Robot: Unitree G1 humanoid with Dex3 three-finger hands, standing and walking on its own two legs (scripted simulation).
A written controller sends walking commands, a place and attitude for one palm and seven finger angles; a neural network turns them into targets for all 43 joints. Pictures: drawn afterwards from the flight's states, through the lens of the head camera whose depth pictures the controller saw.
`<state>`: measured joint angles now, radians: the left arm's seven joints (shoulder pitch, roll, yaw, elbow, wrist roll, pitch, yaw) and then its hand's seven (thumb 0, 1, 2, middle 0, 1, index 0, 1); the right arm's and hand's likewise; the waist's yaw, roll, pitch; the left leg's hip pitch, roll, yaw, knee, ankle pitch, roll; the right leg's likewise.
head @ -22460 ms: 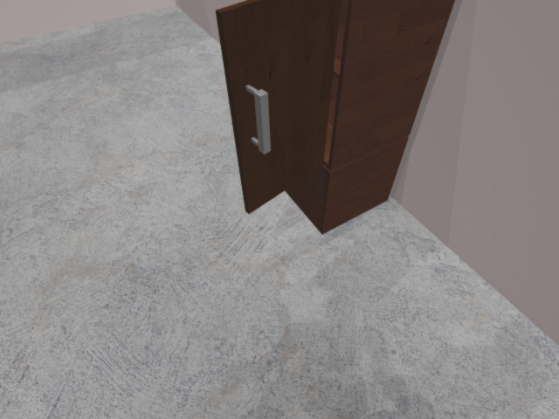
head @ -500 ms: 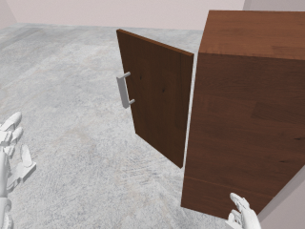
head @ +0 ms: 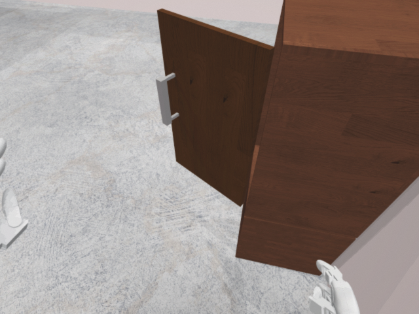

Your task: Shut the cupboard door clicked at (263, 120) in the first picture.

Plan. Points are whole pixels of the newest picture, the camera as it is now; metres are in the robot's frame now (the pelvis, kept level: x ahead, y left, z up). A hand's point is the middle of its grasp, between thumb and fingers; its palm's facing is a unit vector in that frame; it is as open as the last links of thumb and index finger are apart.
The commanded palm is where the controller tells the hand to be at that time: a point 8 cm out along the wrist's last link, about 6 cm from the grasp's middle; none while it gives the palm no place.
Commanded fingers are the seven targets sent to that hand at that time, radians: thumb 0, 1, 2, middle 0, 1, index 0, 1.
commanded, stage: step back with the hand held close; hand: left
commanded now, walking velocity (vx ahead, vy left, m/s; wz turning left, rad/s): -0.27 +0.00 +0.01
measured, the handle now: (169, 99) +0.72 +0.17 +0.01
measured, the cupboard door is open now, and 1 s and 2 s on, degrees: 62 62 62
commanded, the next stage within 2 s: stop stepping back and stand still in 1.00 s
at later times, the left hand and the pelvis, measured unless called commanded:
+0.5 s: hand (1, 261) +0.15 +0.26 +0.17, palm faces +0.47 -0.74 -0.48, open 7.4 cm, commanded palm +0.07 +0.29 +0.18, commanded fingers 0.00 0.90 0.90 -0.20 -0.30 -0.20 -0.30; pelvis -0.05 -0.01 -0.01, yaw +2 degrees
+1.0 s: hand out of the picture +0.07 +0.27 +0.18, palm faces +0.52 -0.75 -0.42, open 7.4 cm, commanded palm +0.02 +0.29 +0.18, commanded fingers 0.00 0.90 0.90 -0.20 -0.30 -0.20 -0.30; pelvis -0.11 -0.01 +0.00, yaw +1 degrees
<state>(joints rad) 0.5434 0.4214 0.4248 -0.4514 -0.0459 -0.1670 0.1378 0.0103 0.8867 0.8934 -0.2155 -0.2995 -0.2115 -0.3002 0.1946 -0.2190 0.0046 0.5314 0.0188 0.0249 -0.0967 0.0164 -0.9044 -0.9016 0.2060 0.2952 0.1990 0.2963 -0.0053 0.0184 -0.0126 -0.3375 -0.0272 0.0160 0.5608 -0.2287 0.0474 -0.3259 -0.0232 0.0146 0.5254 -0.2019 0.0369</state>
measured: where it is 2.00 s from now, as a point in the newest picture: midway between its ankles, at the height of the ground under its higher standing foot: outside the picture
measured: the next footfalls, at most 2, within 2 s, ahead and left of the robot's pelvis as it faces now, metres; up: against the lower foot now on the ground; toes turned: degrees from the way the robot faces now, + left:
right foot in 1.00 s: -0.13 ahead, -0.14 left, +0.00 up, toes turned +2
left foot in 1.24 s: -0.05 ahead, +0.10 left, +0.01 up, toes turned -1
